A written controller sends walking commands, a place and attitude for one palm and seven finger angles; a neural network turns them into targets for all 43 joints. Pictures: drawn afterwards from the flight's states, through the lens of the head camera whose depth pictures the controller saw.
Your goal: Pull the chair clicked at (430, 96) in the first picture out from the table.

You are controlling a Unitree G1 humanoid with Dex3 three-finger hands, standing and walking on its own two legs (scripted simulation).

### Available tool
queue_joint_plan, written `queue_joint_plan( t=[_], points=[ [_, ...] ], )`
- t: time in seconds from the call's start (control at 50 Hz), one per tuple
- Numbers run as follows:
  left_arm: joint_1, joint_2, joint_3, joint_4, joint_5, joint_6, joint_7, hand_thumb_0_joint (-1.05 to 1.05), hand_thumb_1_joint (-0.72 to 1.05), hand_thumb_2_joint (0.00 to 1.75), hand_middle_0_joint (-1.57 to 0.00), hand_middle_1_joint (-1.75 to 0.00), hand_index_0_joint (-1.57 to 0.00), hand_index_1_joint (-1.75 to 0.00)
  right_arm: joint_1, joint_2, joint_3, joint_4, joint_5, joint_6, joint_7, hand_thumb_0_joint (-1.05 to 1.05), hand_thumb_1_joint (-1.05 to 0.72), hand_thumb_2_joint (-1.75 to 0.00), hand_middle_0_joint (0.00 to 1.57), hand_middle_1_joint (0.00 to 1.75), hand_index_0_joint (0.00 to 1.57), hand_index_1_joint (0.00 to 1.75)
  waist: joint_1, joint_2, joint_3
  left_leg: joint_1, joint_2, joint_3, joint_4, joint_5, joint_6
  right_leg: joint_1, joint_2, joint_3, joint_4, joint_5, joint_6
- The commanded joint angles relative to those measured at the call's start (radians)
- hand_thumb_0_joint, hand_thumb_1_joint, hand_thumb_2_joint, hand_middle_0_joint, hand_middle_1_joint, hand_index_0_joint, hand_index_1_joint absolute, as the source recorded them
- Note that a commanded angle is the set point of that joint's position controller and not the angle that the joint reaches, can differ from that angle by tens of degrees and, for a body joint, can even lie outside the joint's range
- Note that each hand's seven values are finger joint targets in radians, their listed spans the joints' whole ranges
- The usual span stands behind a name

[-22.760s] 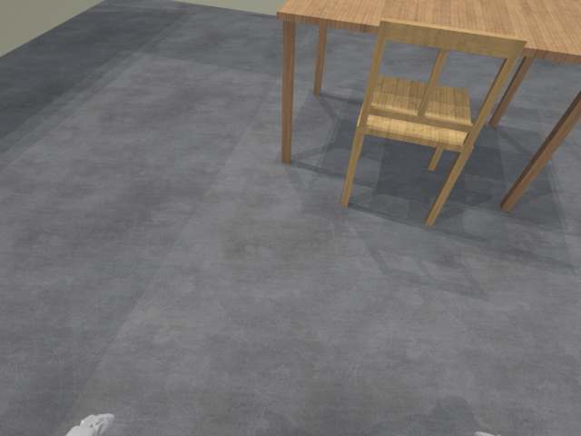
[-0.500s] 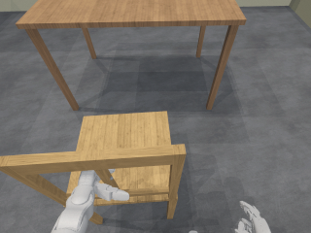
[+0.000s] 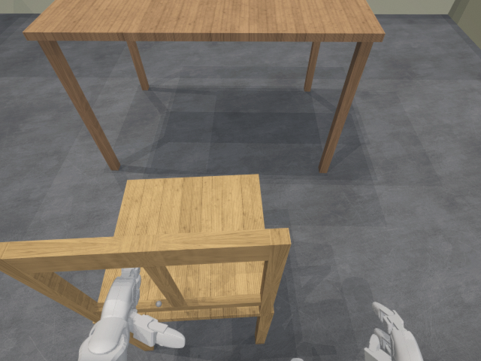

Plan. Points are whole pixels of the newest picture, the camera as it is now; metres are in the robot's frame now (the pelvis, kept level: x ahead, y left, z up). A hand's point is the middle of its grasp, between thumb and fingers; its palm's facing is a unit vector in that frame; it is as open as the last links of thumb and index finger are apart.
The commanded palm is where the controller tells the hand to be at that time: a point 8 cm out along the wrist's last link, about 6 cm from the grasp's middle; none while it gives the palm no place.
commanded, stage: draw the fingers out of the gap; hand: left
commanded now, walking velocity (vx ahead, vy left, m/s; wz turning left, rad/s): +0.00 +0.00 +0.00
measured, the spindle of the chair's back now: (166, 284) +0.27 +0.15 -0.07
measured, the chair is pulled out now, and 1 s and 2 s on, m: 0.61 0.61 0.61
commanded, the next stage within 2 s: draw the hand back to the body in 0.58 s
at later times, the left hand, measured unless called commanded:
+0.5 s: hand (148, 359) +0.15 +0.15 -0.04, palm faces +0.03 -0.99 -0.16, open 17.4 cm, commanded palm +0.12 +0.20 -0.01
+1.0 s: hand out of the picture +0.14 +0.16 +0.03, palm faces +0.04 -1.00 -0.06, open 17.5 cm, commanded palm +0.10 +0.22 +0.05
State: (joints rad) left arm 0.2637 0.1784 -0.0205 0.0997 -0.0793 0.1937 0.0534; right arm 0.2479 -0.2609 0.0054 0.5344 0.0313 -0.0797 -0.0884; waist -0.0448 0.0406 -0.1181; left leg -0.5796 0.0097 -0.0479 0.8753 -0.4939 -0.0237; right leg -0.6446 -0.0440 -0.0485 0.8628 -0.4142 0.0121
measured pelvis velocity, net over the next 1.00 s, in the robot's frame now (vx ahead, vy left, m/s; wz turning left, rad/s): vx -0.02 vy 0.01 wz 0.01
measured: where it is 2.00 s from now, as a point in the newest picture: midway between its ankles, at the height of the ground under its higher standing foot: outside the picture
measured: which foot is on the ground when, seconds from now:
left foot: down 0.00-1.00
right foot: down 0.00-1.00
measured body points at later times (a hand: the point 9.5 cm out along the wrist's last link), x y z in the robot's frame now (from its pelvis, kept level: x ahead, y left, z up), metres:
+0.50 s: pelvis -0.01 +0.01 -0.01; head +0.03 +0.00 +0.43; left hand +0.14 +0.20 -0.03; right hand +0.18 -0.23 -0.08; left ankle -0.04 +0.13 -0.70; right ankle +0.00 -0.13 -0.70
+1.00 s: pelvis -0.02 +0.01 -0.04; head +0.03 +0.00 +0.41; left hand +0.13 +0.21 +0.04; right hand +0.18 -0.22 -0.11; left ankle -0.04 +0.13 -0.70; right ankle +0.00 -0.13 -0.70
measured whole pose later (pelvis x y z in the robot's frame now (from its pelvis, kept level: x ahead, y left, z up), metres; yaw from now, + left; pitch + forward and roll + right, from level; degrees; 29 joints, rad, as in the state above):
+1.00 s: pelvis -0.02 +0.01 -0.04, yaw +1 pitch +14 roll -2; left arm 0.73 0.20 0.01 -0.34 -0.18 -0.32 -0.10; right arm 0.18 -0.19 -0.04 0.52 0.05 -0.13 -0.07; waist 0.01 0.03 -0.16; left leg -0.80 0.00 -0.07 1.15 -0.59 -0.02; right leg -0.84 -0.05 -0.07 1.10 -0.49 0.01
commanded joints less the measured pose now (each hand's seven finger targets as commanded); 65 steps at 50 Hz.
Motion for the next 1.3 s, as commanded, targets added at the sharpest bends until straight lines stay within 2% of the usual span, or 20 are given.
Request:
queue_joint_plan(
  t=[0.0, 0.1, 0.14, 0.24, 0.34, 0.42, 0.5, 0.68, 0.7, 0.72, 0.76, 0.82, 0.86, 0.92, 1.02, 1.08, 1.18, 1.2, 1.24, 1.28],
  points=[
    [0.018, 0.086, 0.026, -0.277, 0.008, -0.053, 0.02, 0.0, -0.55, 0.2, 0.0, 0.0, 0.0, 0.0, -0.047, -0.116, -0.046, -0.168, 0.002, -0.063, -0.013, 0.0, -0.9, -0.9, 0.2, 0.3, 0.2, 0.3, -0.006, -0.055, -0.186, 0.022, -0.003, 0.032, -0.089, 0.362, 0.032, 0.183, -0.011, -0.035, -0.08, 0.344, -0.018],
    [0.053, 0.082, -0.002, -0.358, 0.014, -0.063, 0.022, 0.0, -0.55, 0.2, 0.0, 0.0, 0.0, 0.0, -0.043, -0.114, -0.043, -0.175, 0.0, -0.08, -0.025, 0.0, -0.9, -0.9, 0.2, 0.3, 0.2, 0.3, -0.018, -0.042, -0.178, 0.016, -0.009, 0.023, -0.07, 0.315, 0.036, 0.141, -0.009, -0.036, -0.074, 0.274, -0.015],
    [0.08, 0.102, 0.015, -0.375, 0.01, -0.064, 0.021, 0.0, -0.55, 0.2, 0.0, 0.0, 0.0, 0.0, -0.045, -0.115, -0.042, -0.173, 0.001, -0.085, -0.029, 0.0, -0.9, -0.9, 0.2, 0.3, 0.2, 0.3, -0.016, -0.038, -0.175, 0.011, -0.01, 0.019, -0.066, 0.309, 0.037, 0.136, -0.009, -0.035, -0.073, 0.266, -0.017],
    [0.213, 0.073, -0.021, -0.435, 0.022, -0.053, 0.022, 0.0, -0.55, 0.2, 0.0, 0.0, 0.0, 0.0, -0.062, -0.101, -0.042, -0.196, 0.001, -0.091, -0.028, 0.0, -0.9, -0.9, 0.2, 0.3, 0.2, 0.3, 0.001, 0.0, -0.183, 0.016, -0.009, 0.009, -0.062, 0.323, 0.031, 0.123, -0.009, -0.045, -0.053, 0.247, -0.023],
    [0.274, 0.074, -0.022, -0.451, 0.032, -0.025, 0.032, 0.0, -0.55, 0.2, 0.0, 0.0, 0.0, 0.0, -0.075, -0.097, -0.038, -0.218, 0.0, -0.078, -0.032, 0.0, -0.9, -0.9, 0.2, 0.3, 0.2, 0.3, 0.003, -0.061, -0.13, -0.045, -0.014, 0.006, -0.061, 0.243, 0.033, 0.098, -0.006, -0.047, -0.058, 0.171, -0.019],
    [0.319, 0.094, -0.008, -0.502, 0.037, -0.034, 0.034, 0.0, -0.55, 0.2, 0.0, 0.0, 0.0, 0.0, -0.072, -0.091, -0.042, -0.231, 0.001, -0.077, -0.038, 0.0, -0.9, -0.9, 0.2, 0.3, 0.2, 0.3, 0.009, -0.037, -0.141, -0.05, -0.015, 0.005, -0.05, 0.236, 0.035, 0.091, -0.003, -0.043, -0.052, 0.156, -0.023],
    [0.413, 0.068, -0.037, -0.543, 0.039, -0.045, 0.028, 0.0, -0.55, 0.2, 0.0, 0.0, 0.0, 0.0, -0.077, -0.078, -0.044, -0.241, 0.003, -0.078, -0.037, 0.0, -0.9, -0.9, 0.2, 0.3, 0.2, 0.3, 0.014, -0.02, -0.156, -0.051, -0.017, 0.007, -0.034, 0.259, 0.034, 0.089, -0.005, -0.044, -0.035, 0.179, -0.023],
    [0.559, 0.055, -0.063, -0.599, 0.05, -0.074, 0.012, 0.0, -0.55, 0.2, 0.0, 0.0, 0.0, 0.0, -0.085, -0.068, -0.057, -0.258, 0.007, -0.079, -0.043, 0.0, -0.9, -0.9, 0.2, 0.3, 0.2, 0.3, 0.018, -0.029, -0.134, -0.085, -0.017, -0.001, -0.012, 0.247, 0.034, 0.045, 0.0, -0.052, -0.012, 0.155, -0.027],
    [0.463, -0.003, -0.053, -0.729, -0.047, -0.196, -0.003, 0.0, -0.55, 0.2, 0.0, 0.0, 0.0, 0.0, -0.072, -0.064, -0.059, -0.248, 0.007, -0.1, -0.042, 0.0, -0.9, -0.9, 0.2, 0.3, 0.2, 0.3, 0.004, -0.065, -0.115, -0.1, -0.025, -0.003, 0.024, 0.25, 0.027, -0.002, 0.009, -0.07, 0.006, 0.171, -0.024],
    [0.488, 0.051, -0.014, -0.708, -0.044, -0.254, -0.01, 0.0, -0.55, 0.2, 0.0, 0.0, 0.0, 0.0, -0.069, -0.064, -0.065, -0.226, 0.007, -0.112, -0.045, 0.0, -0.9, -0.9, 0.2, 0.3, 0.2, 0.3, 0.017, -0.052, -0.142, -0.106, -0.023, 0.0, 0.034, 0.258, 0.029, 0.001, 0.011, -0.062, 0.02, 0.174, -0.03],
    [0.52, 0.064, 0.015, -0.728, -0.067, -0.338, -0.025, 0.0, -0.55, 0.2, 0.0, 0.0, 0.0, 0.0, -0.067, -0.061, -0.07, -0.213, 0.012, -0.127, -0.037, 0.0, -0.9, -0.9, 0.2, 0.3, 0.2, 0.3, 0.031, 0.015, -0.185, -0.077, -0.027, -0.002, 0.034, 0.279, 0.019, 0.004, 0.008, -0.06, 0.038, 0.167, -0.031],
    [0.529, 0.062, 0.03, -0.699, -0.077, -0.451, -0.06, 0.0, -0.55, 0.2, 0.0, 0.0, 0.0, 0.0, -0.085, -0.052, -0.08, -0.191, 0.02, -0.129, -0.018, 0.0, -0.9, -0.9, 0.2, 0.3, 0.2, 0.3, 0.036, 0.017, -0.146, -0.109, -0.018, -0.004, 0.052, 0.279, 0.014, -0.033, 0.013, -0.059, 0.061, 0.155, -0.034],
    [0.525, 0.062, 0.039, -0.657, -0.083, -0.532, -0.094, 0.0, -0.55, 0.2, 0.0, 0.0, 0.0, 0.0, -0.106, -0.048, -0.086, -0.176, 0.021, -0.126, -0.002, 0.0, -0.9, -0.9, 0.2, 0.3, 0.2, 0.3, 0.038, -0.022, -0.128, -0.151, -0.015, -0.002, 0.072, 0.238, 0.012, -0.059, 0.013, -0.053, 0.08, 0.127, -0.03],
    [0.531, 0.098, 0.067, -0.643, -0.099, -0.631, -0.171, 0.0, -0.55, 0.2, 0.0, 0.0, 0.0, 0.0, -0.141, -0.042, -0.094, -0.171, 0.025, -0.122, 0.024, 0.0, -0.9, -0.9, 0.2, 0.3, 0.2, 0.3, 0.049, 0.006, -0.16, -0.176, -0.01, 0.001, 0.095, 0.226, 0.016, -0.048, 0.005, -0.032, 0.096, 0.121, -0.033],
    [0.528, 0.175, 0.18, -0.783, -0.169, -0.577, -0.185, 0.0, -0.55, 0.2, 0.0, 0.0, 0.0, 0.0, -0.151, -0.039, -0.088, -0.212, 0.046, -0.096, 0.008, 0.0, -0.9, -0.9, 0.2, 0.3, 0.2, 0.3, 0.061, 0.028, -0.227, -0.106, -0.014, 0.006, 0.041, 0.216, 0.028, 0.063, 0.004, -0.024, 0.035, 0.119, -0.028],
    [0.511, 0.142, 0.185, -0.746, -0.195, -0.537, -0.176, 0.0, -0.55, 0.2, 0.0, 0.0, 0.0, 0.0, -0.144, -0.035, -0.081, -0.195, 0.052, -0.095, -0.006, 0.0, -0.9, -0.9, 0.2, 0.3, 0.2, 0.3, 0.04, -0.045, -0.162, -0.097, -0.011, -0.001, 0.013, 0.185, 0.027, 0.063, 0.01, -0.036, -0.01, 0.093, -0.016],
    [0.454, 0.179, 0.231, -0.693, -0.209, -0.471, -0.213, 0.0, -0.37, 0.29, -0.02, -0.04, -0.02, -0.04, -0.143, -0.055, -0.065, -0.185, 0.056, -0.116, -0.029, 0.0, -0.9, -0.9, 0.2, 0.3, 0.2, 0.3, 0.035, -0.061, -0.109, -0.061, -0.011, -0.004, -0.04, 0.126, 0.033, 0.091, 0.004, -0.021, -0.09, 0.009, -0.009],
    [0.482, 0.377, 0.329, -0.692, -0.035, -0.368, -0.049, 0.0, -0.33, 0.31, -0.03, -0.05, -0.03, -0.05, -0.12, -0.042, -0.062, -0.191, 0.031, -0.081, -0.048, 0.0, -0.9, -0.9, 0.2, 0.3, 0.2, 0.3, 0.12, 0.005, -0.156, -0.019, 0.029, 0.0, -0.105, 0.159, 0.023, 0.208, -0.028, 0.011, -0.126, 0.042, -0.041],
    [0.503, 0.235, 0.226, -0.751, -0.001, -0.281, 0.046, 0.0, -0.26, 0.34, -0.04, -0.06, -0.04, -0.06, -0.121, -0.023, -0.037, -0.198, 0.026, -0.071, -0.049, 0.0, -0.9, -0.9, 0.2, 0.3, 0.2, 0.3, 0.085, 0.034, -0.057, 0.023, 0.024, 0.004, -0.141, 0.176, 0.021, 0.228, -0.03, -0.022, -0.16, 0.078, -0.039],
    [0.491, 0.238, 0.221, -0.758, 0.013, -0.24, 0.087, 0.0, -0.19, 0.37, -0.05, -0.08, -0.05, -0.08, -0.138, -0.032, -0.034, -0.183, 0.02, -0.061, -0.051, 0.0, -0.9, -0.9, 0.2, 0.3, 0.2, 0.3, 0.084, 0.01, -0.04, 0.079, 0.032, 0.0, -0.171, 0.215, 0.024, 0.263, -0.029, -0.032, -0.188, 0.12, -0.037]
  ],
)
